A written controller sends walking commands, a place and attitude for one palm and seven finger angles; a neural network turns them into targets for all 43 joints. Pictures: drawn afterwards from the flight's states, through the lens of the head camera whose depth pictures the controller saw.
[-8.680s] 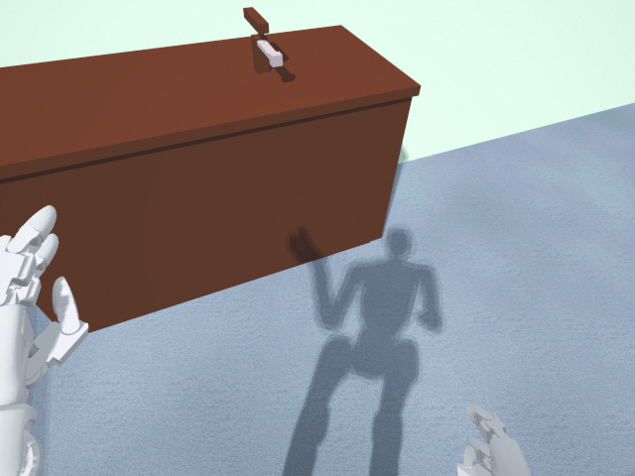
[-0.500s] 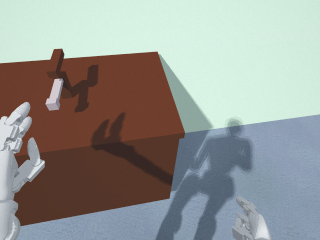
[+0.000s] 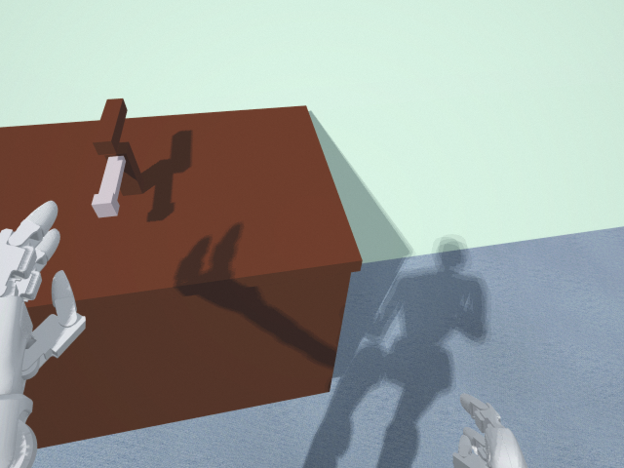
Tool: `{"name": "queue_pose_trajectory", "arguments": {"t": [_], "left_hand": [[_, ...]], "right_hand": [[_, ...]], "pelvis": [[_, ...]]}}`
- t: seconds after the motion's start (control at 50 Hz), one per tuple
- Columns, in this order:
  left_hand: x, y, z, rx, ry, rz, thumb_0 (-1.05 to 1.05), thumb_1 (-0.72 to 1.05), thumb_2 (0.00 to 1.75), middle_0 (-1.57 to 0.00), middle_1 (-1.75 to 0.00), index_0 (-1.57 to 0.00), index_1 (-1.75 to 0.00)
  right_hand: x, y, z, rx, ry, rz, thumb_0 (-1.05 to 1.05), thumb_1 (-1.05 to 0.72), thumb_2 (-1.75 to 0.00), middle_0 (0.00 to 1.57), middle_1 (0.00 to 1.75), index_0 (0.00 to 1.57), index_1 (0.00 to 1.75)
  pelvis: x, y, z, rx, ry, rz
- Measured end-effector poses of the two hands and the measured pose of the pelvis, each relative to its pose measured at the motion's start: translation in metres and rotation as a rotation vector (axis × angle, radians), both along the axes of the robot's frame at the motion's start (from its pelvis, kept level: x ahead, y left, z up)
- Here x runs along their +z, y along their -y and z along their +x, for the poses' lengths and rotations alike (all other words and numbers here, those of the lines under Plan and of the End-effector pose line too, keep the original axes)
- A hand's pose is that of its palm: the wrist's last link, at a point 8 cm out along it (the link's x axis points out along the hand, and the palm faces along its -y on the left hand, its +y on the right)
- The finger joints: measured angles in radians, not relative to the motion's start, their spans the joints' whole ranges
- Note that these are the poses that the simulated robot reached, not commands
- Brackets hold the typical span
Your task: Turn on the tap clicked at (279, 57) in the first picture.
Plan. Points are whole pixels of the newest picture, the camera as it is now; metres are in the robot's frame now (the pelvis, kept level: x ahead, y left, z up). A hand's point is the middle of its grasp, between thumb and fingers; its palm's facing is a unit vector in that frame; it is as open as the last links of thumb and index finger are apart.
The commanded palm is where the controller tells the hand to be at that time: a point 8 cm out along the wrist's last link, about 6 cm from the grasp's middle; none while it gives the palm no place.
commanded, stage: shuffle to correct the standing spot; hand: left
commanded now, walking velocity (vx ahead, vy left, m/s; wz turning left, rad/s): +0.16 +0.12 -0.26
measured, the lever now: (106, 205) +0.45 +0.36 +0.06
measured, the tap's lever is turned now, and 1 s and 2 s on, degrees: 0 0 0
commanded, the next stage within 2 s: come to a stop and stand still in 1.24 s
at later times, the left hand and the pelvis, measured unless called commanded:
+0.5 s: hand (109, 266) +0.27 +0.24 +0.16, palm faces +0.30 -0.85 -0.44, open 7.4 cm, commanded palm +0.22 +0.28 +0.17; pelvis +0.04 +0.02 -0.03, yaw -5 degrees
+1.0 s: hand (61, 238) +0.30 +0.30 +0.17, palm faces +0.29 -0.87 -0.40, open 7.4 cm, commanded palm +0.25 +0.35 +0.17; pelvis +0.06 +0.09 -0.02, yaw -7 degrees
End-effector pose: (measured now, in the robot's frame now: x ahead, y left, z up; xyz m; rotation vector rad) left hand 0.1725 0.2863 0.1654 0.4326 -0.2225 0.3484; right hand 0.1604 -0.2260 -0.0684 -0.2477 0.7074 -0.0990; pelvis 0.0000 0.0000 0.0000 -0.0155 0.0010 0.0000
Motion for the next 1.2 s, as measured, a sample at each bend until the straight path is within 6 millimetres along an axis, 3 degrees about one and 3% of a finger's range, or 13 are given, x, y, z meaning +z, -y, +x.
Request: {"name": "queue_pose_trajectory", "arguments": {"t": [0.34, 0.52, 0.6, 0.74, 0.88, 1.0, 1.12, 1.2], "left_hand": [[0.005, 0.003, 0.054, -0.097, 0.101, 0.063, 0.02, 0.89, 0.9, -0.21, -0.3, -0.21, -0.3], [0.009, 0.001, 0.064, -0.127, 0.087, 0.113, 0.02, 0.89, 0.9, -0.21, -0.3, -0.21, -0.3], [0.01, -0.007, 0.059, -0.115, 0.122, 0.082, 0.02, 0.89, 0.9, -0.21, -0.3, -0.22, -0.3], [0.005, -0.031, 0.064, -0.135, 0.138, 0.077, 0.02, 0.89, 0.9, -0.21, -0.3, -0.21, -0.3], [0.009, -0.046, 0.083, -0.135, 0.12, 0.136, 0.02, 0.89, 0.9, -0.21, -0.3, -0.21, -0.3], [0.016, -0.059, 0.089, -0.157, 0.123, 0.081, 0.02, 0.89, 0.9, -0.21, -0.3, -0.21, -0.3], [0.003, -0.088, 0.115, -0.152, 0.105, 0.112, 0.02, 0.89, 0.9, -0.21, -0.3, -0.21, -0.3], [0.002, -0.087, 0.13, -0.166, 0.071, 0.089, 0.02, 0.89, 0.9, -0.21, -0.3, -0.21, -0.3]], "right_hand": [[-0.018, 0.007, 0.018, -0.091, 0.004, 0.01, 0.01, -0.9, -0.9, 0.2, 0.3, 0.2, 0.3], [-0.027, -0.001, 0.017, -0.118, 0.002, 0.041, 0.01, -0.9, -0.9, 0.2, 0.3, 0.2, 0.3], [-0.028, -0.007, 0.012, -0.092, -0.056, 0.035, 0.01, -0.9, -0.9, 0.2, 0.3, 0.2, 0.3], [-0.029, -0.025, 0.013, -0.139, -0.034, -0.004, 0.01, -0.9, -0.9, 0.2, 0.3, 0.2, 0.3], [-0.037, -0.062, 0.014, -0.157, 0.028, 0.086, 0.01, -0.91, -0.9, 0.2, 0.29, 0.2, 0.3], [-0.037, -0.085, 0.007, -0.147, -0.091, 0.095, 0.01, -0.9, -0.9, 0.2, 0.3, 0.2, 0.3], [-0.039, -0.093, 0.015, -0.217, -0.064, 0.051, 0.01, -0.9, -0.9, 0.2, 0.3, 0.2, 0.3], [-0.032, -0.103, 0.022, -0.216, -0.046, 0.065, 0.01, -0.9, -0.9, 0.2, 0.29, 0.2, 0.3]], "pelvis": [[-0.021, -0.011, 0.034, -0.046, 0.003, 0.001], [-0.026, -0.019, 0.043, -0.068, 0.016, -0.013], [-0.022, -0.026, 0.04, -0.068, 0.025, -0.013], [-0.028, -0.058, 0.044, -0.094, 0.052, 0.009], [-0.031, -0.072, 0.042, -0.122, 0.049, 0.035], [-0.016, -0.094, 0.059, -0.12, 0.024, 0.027], [-0.026, -0.116, 0.068, -0.158, 0.032, 0.048], [-0.02, -0.119, 0.073, -0.153, 0.024, 0.04]]}}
